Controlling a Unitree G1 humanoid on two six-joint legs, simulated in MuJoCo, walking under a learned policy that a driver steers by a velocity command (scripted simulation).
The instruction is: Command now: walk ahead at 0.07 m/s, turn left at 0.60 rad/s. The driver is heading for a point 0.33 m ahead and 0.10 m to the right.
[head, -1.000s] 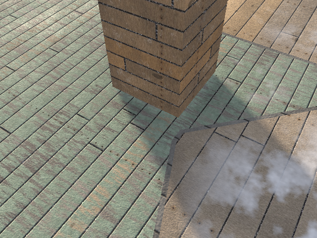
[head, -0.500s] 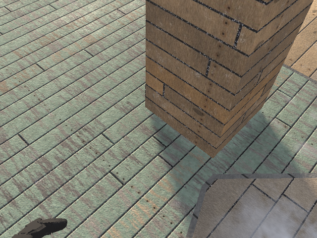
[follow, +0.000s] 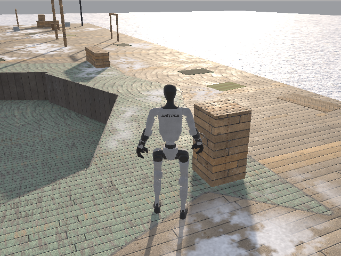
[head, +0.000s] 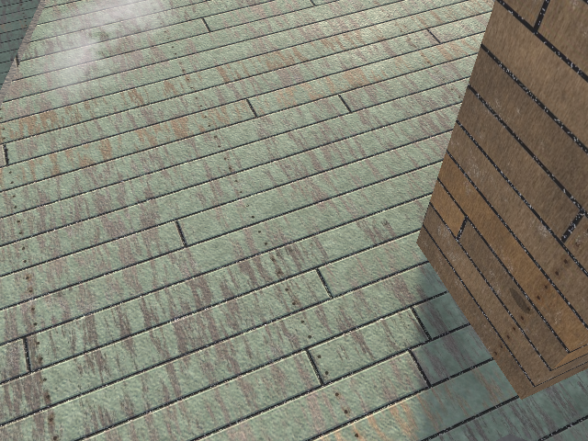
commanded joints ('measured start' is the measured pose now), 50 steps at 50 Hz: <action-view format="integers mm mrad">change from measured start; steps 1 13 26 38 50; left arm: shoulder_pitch -55 49 96 33 16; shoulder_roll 186 126 180 201 118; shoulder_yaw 44 11 33 33 19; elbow -60 20 -35 -84 -134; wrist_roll -16 -21 2 -20 -26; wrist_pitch -6 29 55 47 57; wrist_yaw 0 -11 -17 39 12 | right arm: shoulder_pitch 4 -103 -103 -175 -22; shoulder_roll -87 -105 -89 -54 -229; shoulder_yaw -28 -4 -28 -20 -60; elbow -89 -13 71 62 103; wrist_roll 0 -42 -6 0 -29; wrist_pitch -4 -59 -33 -60 -77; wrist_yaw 17 -12 -39 -25 -16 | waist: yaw -17 -9 -10 11 26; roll -155 127 -68 -144 190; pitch -154 -174 -133 -153 -139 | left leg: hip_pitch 110 355 234 -18 476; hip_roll -5 193 127 -73 249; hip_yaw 26 -82 84 -69 -414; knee -100 -392 -109 38 -513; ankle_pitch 5 676 168 -68 281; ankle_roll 35 270 97 -40 208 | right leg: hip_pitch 112 -142 102 202 -265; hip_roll -279 -18 -72 -146 165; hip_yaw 144 160 263 494 367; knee -81 520 2 -46 349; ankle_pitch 241 -301 227 220 -366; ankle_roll -185 107 -70 -220 -28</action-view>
